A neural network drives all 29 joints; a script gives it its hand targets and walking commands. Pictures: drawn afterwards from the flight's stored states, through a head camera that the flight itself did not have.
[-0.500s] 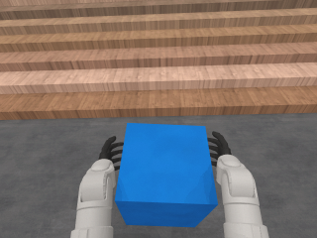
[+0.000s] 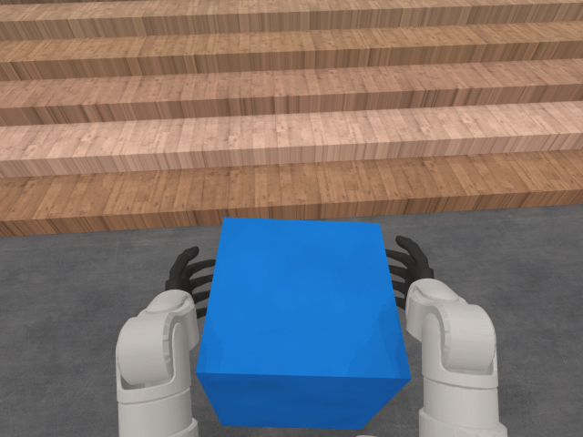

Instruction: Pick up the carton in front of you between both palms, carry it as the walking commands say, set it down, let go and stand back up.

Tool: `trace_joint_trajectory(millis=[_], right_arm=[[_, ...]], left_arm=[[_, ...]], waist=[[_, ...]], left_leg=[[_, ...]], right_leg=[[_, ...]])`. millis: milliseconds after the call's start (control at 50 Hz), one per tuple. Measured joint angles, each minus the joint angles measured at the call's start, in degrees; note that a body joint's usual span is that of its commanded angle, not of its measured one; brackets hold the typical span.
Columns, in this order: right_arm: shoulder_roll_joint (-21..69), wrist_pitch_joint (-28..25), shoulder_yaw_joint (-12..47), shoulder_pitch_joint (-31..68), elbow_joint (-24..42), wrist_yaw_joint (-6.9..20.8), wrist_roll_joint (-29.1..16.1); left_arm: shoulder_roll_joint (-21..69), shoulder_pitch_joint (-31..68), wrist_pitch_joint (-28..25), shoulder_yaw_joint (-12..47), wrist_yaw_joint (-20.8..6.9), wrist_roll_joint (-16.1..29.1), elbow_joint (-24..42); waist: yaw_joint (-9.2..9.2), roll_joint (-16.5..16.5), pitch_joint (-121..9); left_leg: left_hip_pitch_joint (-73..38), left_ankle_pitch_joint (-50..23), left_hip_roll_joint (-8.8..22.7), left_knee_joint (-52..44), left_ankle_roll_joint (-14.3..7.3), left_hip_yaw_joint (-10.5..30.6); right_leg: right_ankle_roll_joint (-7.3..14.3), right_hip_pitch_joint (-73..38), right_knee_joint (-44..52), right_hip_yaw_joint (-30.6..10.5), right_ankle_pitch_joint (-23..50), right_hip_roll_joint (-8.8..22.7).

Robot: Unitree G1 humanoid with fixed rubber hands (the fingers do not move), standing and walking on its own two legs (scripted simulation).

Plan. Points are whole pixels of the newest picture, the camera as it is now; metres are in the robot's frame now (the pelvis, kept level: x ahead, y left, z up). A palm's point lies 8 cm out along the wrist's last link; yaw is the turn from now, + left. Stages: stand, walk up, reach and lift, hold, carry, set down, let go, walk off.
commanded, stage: carry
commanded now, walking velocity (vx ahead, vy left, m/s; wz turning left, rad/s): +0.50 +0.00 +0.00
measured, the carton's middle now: (296, 330) +0.26 +0.00 +0.00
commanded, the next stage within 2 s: none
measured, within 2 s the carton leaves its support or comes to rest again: neither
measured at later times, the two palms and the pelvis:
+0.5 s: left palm (228, 156) +0.58 +0.11 +0.07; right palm (383, 143) +0.61 -0.18 +0.07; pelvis +0.33 -0.05 +0.01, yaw +3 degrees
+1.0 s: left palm (226, 35) +0.98 +0.14 +0.14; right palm (346, 29) +0.97 -0.16 +0.15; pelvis +0.66 +0.00 +0.00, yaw +0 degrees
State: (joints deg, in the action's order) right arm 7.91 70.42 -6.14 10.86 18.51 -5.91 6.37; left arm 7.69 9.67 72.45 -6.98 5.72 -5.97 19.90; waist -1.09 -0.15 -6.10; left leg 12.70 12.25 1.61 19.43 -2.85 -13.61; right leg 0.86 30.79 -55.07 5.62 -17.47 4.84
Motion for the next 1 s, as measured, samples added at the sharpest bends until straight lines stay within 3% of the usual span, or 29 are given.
trace_joint_trajectory(millis=[100,200,240,260,300,340,380,540,640,700,720,760,820,880,1000], right_arm=[[0.09,-0.71,-0.80,0.64,-0.30,0.07,-0.29],[0.03,-1.39,0.09,0.13,-0.01,0.35,0.06],[-0.04,-1.45,0.00,-0.08,0.56,0.44,0.25],[-0.09,-1.78,-0.44,-0.11,0.34,0.48,0.31],[-0.12,-2.16,-1.19,-0.53,-0.42,0.55,0.47],[-0.22,-2.09,-0.97,-1.21,-0.77,0.57,0.58],[-0.29,-2.22,-0.19,-1.76,-0.70,0.57,0.59],[-0.40,-3.72,2.34,-3.29,2.92,0.55,0.68],[-0.41,-2.26,2.02,-3.36,6.48,0.22,0.27],[-0.26,-0.58,1.21,-1.65,7.88,0.02,-0.36],[-0.12,-0.29,1.02,-0.63,7.77,-0.02,-0.49],[0.30,-0.21,0.55,1.89,5.94,-0.07,-0.44],[0.82,1.06,-0.71,4.23,5.43,-0.26,-0.59],[1.15,1.82,-2.35,5.58,7.36,-0.32,-0.96],[-0.11,2.37,-4.72,12.72,5.93,-0.75,-1.26]], left_arm=[[0.11,0.67,-0.80,0.10,-0.30,-0.55,-0.47],[-0.07,-0.83,-1.64,0.68,-0.50,-0.83,0.69],[-0.05,-0.70,-2.00,0.95,-0.57,-0.79,0.56],[0.01,-0.40,-2.73,1.32,-0.60,-0.97,-0.51],[0.07,0.08,-3.55,1.71,-0.65,-1.10,-2.75],[0.01,-0.66,-3.74,2.02,-0.66,-1.05,-3.36],[-0.13,-2.00,-3.92,2.18,-0.65,-0.94,-2.50],[-0.32,-4.29,-5.00,2.11,-0.61,-0.07,2.55],[-0.28,-3.42,-3.53,2.74,-0.55,-0.03,5.08],[-0.17,-1.88,-1.68,2.36,-0.45,-0.15,6.81],[-0.23,-1.04,-1.11,1.83,-0.42,-0.17,7.26],[-0.32,0.89,-0.15,0.23,-0.35,-0.09,6.99],[-0.07,3.32,1.60,-1.18,-0.26,-0.08,6.92],[0.74,5.85,2.32,-1.82,-0.17,-0.23,7.63],[-1.51,13.84,2.90,-2.01,0.13,0.08,4.95]], waist=[[-0.63,-0.45,-0.14],[-0.41,-0.66,0.02],[0.00,-1.34,0.43],[0.48,-2.39,0.80],[1.31,-2.38,2.04],[1.61,-1.64,3.36],[1.90,-1.04,4.28],[2.02,-0.10,3.42],[1.35,-0.24,1.72],[1.22,0.35,1.54],[0.89,1.17,1.62],[0.09,2.64,2.43],[-0.30,1.73,4.40],[-0.42,1.13,5.61],[-0.53,0.76,5.04]], left_leg=[[-7.92,2.27,0.73,-5.26,1.80,0.85],[-14.97,9.22,2.06,-3.96,4.89,1.40],[-15.23,14.80,3.89,3.38,6.03,2.34],[-12.49,15.83,5.78,11.40,5.96,3.33],[-3.30,14.45,5.51,31.41,5.02,8.15],[5.42,11.85,4.25,44.23,3.52,10.09],[11.77,8.01,4.13,46.50,2.58,9.73],[22.58,-2.63,4.62,26.97,3.06,6.91],[20.90,-9.00,3.44,13.21,2.12,3.39],[16.37,-8.97,1.75,7.97,1.17,0.56],[15.03,-8.83,1.01,8.14,0.16,-0.24],[15.17,-4.59,0.59,13.34,-2.14,-1.37],[11.46,-1.99,1.03,11.23,-2.10,-1.53],[6.55,-1.78,0.82,5.93,-1.75,-1.17],[-1.98,1.00,0.49,-0.17,-0.36,0.36]], right_leg=[[-0.92,3.26,15.17,1.92,7.34,0.69],[0.27,0.53,25.33,5.69,12.25,-0.51],[1.92,-2.86,27.70,7.86,13.23,-1.71],[3.39,-2.80,25.07,8.79,12.67,-2.24],[4.67,-3.82,22.67,9.44,8.38,-2.26],[4.16,-6.99,25.39,9.65,6.92,-2.12],[3.67,-10.62,29.48,9.49,7.05,-2.28],[1.97,-24.34,40.39,7.74,4.07,-2.66],[-0.44,-32.93,42.31,7.29,-1.59,-2.90],[-2.32,-36.46,37.57,6.26,-8.01,-1.97],[-2.58,-35.87,32.20,5.72,-11.20,-0.76],[-1.82,-28.19,12.76,2.26,-10.51,1.28],[0.18,-14.10,-10.31,-2.48,-7.17,-0.74],[1.14,-4.49,-11.69,-2.42,-1.83,-0.40],[0.46,4.91,3.56,-1.11,4.64,0.73]])
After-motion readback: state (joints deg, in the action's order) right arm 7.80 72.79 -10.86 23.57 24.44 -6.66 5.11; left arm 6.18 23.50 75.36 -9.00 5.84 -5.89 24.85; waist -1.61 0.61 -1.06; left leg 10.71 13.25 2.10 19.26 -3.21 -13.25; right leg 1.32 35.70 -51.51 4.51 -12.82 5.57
